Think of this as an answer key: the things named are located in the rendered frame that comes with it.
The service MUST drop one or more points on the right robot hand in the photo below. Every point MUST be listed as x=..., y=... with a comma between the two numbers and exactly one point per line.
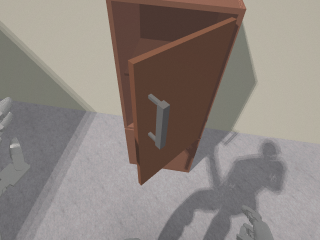
x=260, y=229

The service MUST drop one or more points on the handle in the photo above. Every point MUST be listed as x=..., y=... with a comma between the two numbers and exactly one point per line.
x=162, y=118

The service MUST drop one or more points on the left robot hand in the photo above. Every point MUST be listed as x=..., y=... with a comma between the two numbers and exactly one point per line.
x=12, y=173

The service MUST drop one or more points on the cupboard door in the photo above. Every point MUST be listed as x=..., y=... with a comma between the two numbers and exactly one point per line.
x=184, y=74

